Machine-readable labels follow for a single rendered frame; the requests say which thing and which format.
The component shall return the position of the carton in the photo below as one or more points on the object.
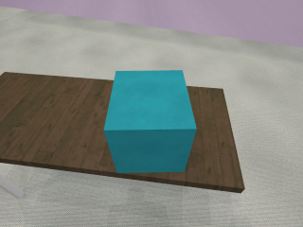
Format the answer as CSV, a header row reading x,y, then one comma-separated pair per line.
x,y
150,126

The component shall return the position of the table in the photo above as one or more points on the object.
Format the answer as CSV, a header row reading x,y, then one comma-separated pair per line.
x,y
57,122

